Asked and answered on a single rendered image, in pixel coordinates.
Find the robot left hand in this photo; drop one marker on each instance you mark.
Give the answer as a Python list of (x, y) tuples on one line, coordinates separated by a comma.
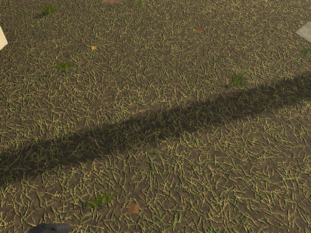
[(51, 228)]

